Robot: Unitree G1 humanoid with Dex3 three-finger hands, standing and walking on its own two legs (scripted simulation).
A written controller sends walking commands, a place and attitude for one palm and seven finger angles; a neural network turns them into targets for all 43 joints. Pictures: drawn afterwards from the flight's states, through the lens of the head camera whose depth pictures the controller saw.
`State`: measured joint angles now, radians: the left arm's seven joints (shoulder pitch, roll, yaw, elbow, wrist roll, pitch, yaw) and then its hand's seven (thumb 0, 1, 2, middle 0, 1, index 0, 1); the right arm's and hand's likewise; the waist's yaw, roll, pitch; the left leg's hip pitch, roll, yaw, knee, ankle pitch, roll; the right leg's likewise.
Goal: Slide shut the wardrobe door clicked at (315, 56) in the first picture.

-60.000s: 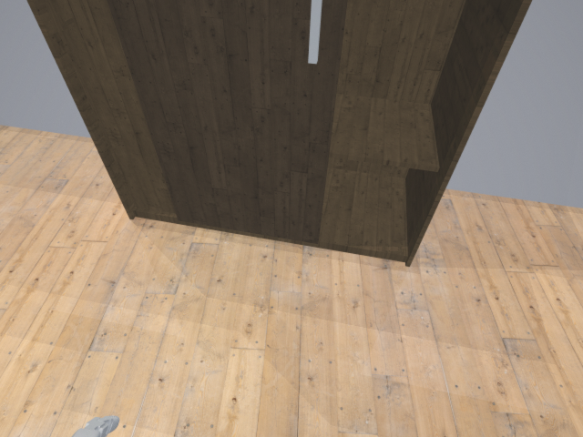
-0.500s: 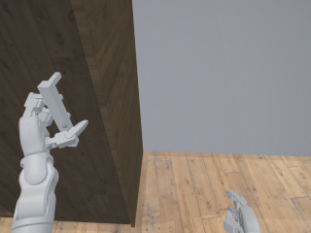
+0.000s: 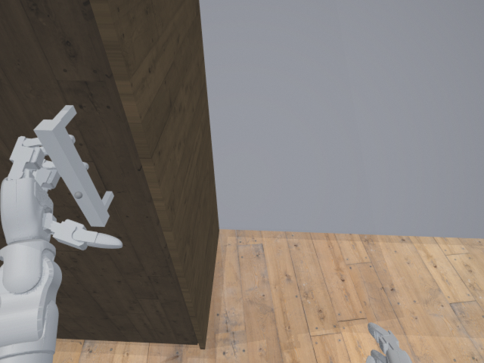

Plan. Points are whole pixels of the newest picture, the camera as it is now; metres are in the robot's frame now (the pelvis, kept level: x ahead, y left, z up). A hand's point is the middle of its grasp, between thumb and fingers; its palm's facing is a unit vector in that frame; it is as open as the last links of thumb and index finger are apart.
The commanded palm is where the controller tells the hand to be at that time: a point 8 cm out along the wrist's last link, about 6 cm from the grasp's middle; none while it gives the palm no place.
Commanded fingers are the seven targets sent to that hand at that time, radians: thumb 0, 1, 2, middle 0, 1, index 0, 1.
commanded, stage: slip the hand off the handle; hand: left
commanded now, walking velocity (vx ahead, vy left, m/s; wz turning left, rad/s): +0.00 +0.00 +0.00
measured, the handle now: (84, 170) +0.31 +0.27 +0.19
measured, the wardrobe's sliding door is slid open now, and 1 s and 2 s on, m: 0.00 0.00 0.00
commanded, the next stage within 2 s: draw the hand back to the body in 1.28 s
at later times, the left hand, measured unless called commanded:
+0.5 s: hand (22, 200) +0.26 +0.34 +0.18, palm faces +0.45 -0.87 -0.19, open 14.7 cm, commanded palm +0.21 +0.38 +0.18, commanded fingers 0.00 -0.55 0.20 -0.25 -1.15 -0.25 -1.15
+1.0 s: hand out of the picture +0.18 +0.35 +0.17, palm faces +0.47 -0.86 -0.18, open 14.7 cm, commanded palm +0.12 +0.38 +0.18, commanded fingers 0.00 -0.55 0.20 -0.25 -1.15 -0.25 -1.15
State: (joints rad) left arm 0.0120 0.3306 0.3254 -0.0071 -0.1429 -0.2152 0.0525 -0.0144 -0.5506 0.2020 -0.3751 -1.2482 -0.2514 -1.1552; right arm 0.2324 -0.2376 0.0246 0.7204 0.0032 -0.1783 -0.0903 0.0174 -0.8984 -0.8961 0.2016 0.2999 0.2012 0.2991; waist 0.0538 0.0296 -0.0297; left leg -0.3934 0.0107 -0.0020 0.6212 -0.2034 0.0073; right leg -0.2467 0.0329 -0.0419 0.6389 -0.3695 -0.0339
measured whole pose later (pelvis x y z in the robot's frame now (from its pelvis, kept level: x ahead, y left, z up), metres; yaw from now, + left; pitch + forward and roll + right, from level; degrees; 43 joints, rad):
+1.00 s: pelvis +0.00 +0.03 +0.00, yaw +1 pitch +0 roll -2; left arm 0.32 0.38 0.55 -0.21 -0.32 -0.20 -0.15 -0.02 -0.55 0.20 -0.26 -1.15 -0.25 -1.15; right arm 0.20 -0.22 0.04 0.69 0.02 -0.23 -0.13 0.02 -0.90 -0.90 0.20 0.30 0.20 0.30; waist 0.10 0.02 -0.06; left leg -0.46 -0.01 -0.01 0.69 -0.23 0.04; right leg -0.28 0.01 -0.06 0.66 -0.38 0.00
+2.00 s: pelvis +0.02 +0.01 +0.00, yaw +1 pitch -2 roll -3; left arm 0.47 0.43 0.48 -0.36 -0.26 0.08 -0.17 -0.02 -0.44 0.25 -0.26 -1.08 -0.25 -1.08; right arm 0.22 -0.26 0.05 0.61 0.05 -0.33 -0.10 0.02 -0.90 -0.90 0.20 0.30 0.20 0.30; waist 0.09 0.06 -0.06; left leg -0.36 0.02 -0.03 0.64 -0.25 0.01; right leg -0.16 0.05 -0.06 0.54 -0.35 -0.02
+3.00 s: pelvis +0.04 +0.01 +0.02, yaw -1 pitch -5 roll +0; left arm 0.43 0.34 0.34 -0.37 -0.09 -0.06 0.10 0.01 0.85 0.88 -0.21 -0.30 -0.20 -0.30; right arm 0.19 -0.22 0.03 0.64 -0.01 -0.10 -0.07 0.01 -0.90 -0.90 0.20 0.30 0.20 0.30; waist 0.07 0.06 0.01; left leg -0.17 0.00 0.03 0.43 -0.18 0.02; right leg -0.01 0.02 -0.01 0.39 -0.30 -0.02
